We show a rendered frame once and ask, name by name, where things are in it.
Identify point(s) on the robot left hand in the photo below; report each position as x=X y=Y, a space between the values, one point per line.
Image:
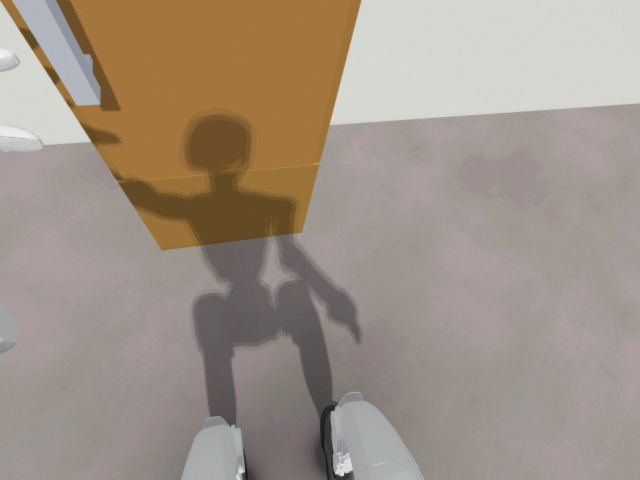
x=12 y=138

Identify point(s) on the robot left thigh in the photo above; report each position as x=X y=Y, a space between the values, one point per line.
x=216 y=454

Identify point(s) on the handle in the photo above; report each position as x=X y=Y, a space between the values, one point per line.
x=51 y=30

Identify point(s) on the robot right foot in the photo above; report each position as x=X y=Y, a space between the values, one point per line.
x=326 y=441

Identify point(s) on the cupboard door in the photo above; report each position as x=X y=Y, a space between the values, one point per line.
x=196 y=87

